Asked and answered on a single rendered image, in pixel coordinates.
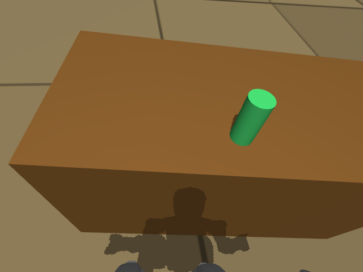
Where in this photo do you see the can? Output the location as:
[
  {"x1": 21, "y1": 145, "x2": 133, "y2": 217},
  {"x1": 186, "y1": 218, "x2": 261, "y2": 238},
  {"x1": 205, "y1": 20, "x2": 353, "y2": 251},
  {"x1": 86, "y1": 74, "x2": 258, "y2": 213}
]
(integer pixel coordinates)
[{"x1": 230, "y1": 89, "x2": 277, "y2": 146}]

